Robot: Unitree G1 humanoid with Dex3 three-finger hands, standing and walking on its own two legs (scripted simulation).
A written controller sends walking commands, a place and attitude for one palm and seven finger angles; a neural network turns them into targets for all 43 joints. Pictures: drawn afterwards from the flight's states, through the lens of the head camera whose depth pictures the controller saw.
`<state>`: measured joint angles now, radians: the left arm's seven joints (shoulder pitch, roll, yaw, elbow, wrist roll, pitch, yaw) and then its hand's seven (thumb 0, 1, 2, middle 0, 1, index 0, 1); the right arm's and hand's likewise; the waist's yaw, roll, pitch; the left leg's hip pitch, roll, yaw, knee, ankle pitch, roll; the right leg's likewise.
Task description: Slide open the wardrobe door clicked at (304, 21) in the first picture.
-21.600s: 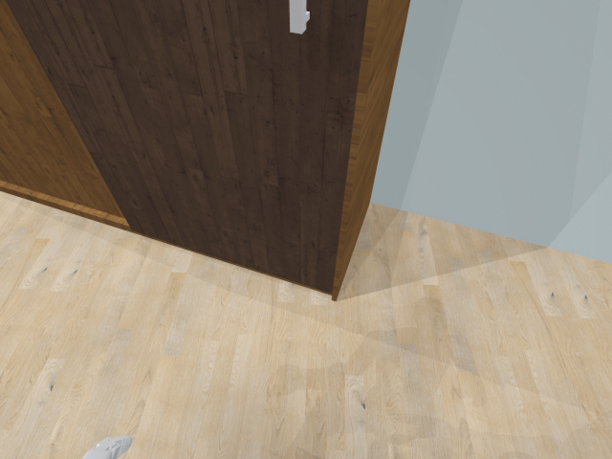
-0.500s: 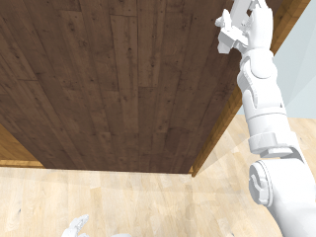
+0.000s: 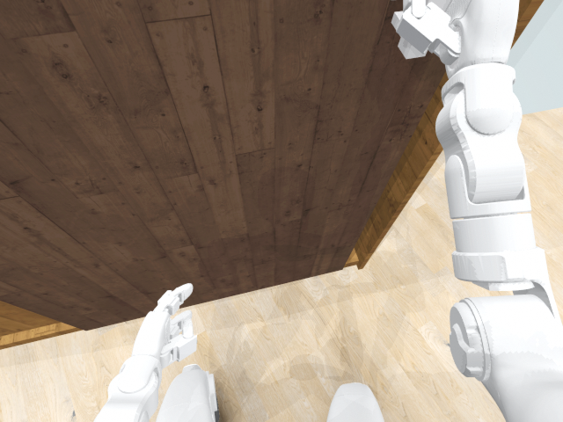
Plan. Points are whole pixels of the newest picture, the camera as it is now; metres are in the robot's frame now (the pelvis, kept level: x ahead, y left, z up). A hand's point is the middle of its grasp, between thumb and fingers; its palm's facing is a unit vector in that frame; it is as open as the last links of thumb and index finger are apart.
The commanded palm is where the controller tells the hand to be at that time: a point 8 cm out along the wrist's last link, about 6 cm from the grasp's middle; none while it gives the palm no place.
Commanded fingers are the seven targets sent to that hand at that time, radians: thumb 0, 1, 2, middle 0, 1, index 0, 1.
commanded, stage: step sideways, sliding the door along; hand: right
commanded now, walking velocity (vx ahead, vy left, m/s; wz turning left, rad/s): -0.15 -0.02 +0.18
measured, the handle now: out of the picture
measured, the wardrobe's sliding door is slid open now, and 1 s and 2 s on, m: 0.07 0.43 0.49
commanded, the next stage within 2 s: stop walking and hold the door there in 1.44 s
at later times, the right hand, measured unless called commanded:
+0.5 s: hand (229, 44) +0.42 +0.00 +0.26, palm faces +0.18 +0.97 -0.18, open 6.9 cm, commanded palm +0.38 +0.03 +0.26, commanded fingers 0.00 -0.90 -0.90 0.45 1.40 0.45 1.40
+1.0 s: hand (1, 89) +0.39 +0.18 +0.26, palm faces -0.03 +0.97 -0.25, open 8.0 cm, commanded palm +0.37 +0.16 +0.27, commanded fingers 0.00 -0.90 -0.90 0.45 1.40 0.45 1.40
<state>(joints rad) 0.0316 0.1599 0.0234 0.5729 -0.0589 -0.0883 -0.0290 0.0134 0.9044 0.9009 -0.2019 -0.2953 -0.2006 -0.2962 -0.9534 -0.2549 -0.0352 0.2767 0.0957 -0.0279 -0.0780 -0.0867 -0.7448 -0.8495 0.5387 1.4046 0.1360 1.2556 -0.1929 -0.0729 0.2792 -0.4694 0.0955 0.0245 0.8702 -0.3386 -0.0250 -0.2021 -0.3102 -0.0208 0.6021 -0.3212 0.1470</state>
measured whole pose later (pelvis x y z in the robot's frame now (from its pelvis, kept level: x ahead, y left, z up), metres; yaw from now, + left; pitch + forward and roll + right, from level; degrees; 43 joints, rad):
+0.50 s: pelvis +0.06 +0.12 +0.00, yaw -1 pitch -3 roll +0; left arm 0.11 0.17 -0.01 0.54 -0.04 -0.17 -0.05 0.02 0.91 0.90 -0.20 -0.29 -0.20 -0.30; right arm -0.56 -0.15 0.03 -0.24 -0.01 0.07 -0.13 -0.11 -0.72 -0.76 0.53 1.45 0.15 1.15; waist -0.16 -0.08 0.22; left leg -0.39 0.03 0.07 0.83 -0.30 -0.02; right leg -0.17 -0.17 -0.15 0.67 -0.41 0.08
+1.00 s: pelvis +0.02 +0.22 +0.01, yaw +4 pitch -3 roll -1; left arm 0.06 0.20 0.04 0.51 -0.03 -0.02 -0.06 0.02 0.91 0.90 -0.20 -0.29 -0.20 -0.30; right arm -0.55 -0.17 0.06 -0.11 -0.02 0.00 -0.11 -0.12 -0.64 -0.72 0.42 1.42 0.08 1.02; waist -0.07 -0.07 0.18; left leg -0.44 -0.01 0.02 0.92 -0.42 0.00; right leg -0.17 -0.18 -0.17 0.55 -0.30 0.11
